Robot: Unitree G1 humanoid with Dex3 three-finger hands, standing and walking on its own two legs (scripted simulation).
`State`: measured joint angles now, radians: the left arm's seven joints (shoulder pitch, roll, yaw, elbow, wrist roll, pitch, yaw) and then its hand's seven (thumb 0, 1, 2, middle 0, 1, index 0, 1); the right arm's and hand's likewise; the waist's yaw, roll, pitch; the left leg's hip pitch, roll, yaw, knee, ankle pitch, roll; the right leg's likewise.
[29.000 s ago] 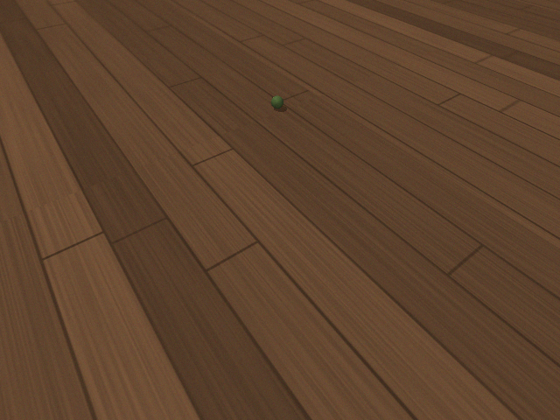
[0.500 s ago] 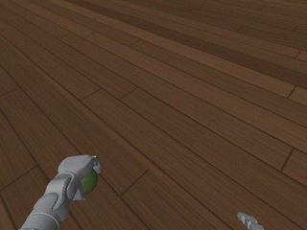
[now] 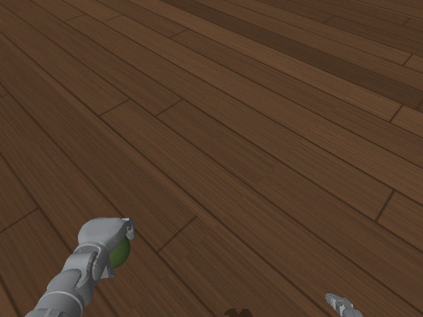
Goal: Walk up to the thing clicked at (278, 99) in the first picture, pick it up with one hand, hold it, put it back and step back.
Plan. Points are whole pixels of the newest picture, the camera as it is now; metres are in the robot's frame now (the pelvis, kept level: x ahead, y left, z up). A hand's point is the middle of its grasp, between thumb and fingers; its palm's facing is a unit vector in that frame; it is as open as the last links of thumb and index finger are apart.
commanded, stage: crouch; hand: left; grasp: from above
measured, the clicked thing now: (110, 249) +0.31 +0.23 -0.10
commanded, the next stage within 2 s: lower in 1.68 s
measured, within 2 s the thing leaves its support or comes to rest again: neither
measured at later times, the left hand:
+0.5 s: hand (131, 256) +0.36 +0.24 -0.32, palm faces -0.44 +0.01 -0.90, open 10.1 cm
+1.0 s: hand (139, 266) +0.39 +0.26 -0.50, palm faces -0.44 -0.02 -0.90, open 10.1 cm
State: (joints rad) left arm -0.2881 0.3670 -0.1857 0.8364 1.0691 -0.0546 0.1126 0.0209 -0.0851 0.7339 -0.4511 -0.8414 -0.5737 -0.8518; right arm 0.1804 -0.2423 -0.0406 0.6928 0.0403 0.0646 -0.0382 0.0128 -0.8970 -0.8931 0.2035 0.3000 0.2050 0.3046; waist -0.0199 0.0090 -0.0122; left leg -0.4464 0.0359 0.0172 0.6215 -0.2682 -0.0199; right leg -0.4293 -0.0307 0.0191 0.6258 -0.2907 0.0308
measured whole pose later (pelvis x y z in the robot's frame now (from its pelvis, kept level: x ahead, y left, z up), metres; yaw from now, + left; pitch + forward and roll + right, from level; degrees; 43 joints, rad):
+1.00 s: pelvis -0.06 +0.01 -0.33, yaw -4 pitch +37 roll -6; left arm -0.83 0.60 0.08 1.30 1.25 -0.15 0.39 0.03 -0.11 0.69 -0.49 -0.84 -0.64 -0.81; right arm 0.14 -0.25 -0.03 0.74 -0.11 -0.07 0.08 0.01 -0.91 -0.89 0.20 0.30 0.21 0.30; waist -0.18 0.01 -0.14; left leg -2.09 0.03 -0.12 2.09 -0.66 -0.03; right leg -2.01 0.00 -0.02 2.04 -0.69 0.05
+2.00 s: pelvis -0.07 +0.01 -0.43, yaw -7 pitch +33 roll -9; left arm -0.98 0.77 0.10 1.52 1.28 -0.22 0.40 0.02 -0.10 0.67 -0.50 -0.83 -0.65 -0.81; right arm 0.14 -0.26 0.08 0.75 -0.15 -0.06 0.13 0.01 -0.91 -0.89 0.20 0.30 0.21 0.30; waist -0.24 -0.03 -0.03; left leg -2.33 0.02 -0.17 2.40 -0.66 -0.02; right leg -2.23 0.04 -0.04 2.32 -0.69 0.06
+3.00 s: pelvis -0.06 +0.01 -0.46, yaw -12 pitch +29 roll -12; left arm -0.98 0.91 0.16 1.66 1.30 -0.23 0.57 0.02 -0.10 0.64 -0.53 -0.80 -0.68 -0.77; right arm 0.08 -0.30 0.20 0.73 -0.25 -0.15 0.20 0.00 -0.91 -0.89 0.20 0.30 0.21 0.30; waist -0.31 -0.10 0.09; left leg -2.38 0.02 -0.26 2.55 -0.71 -0.03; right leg -2.26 0.07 -0.09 2.41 -0.70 0.08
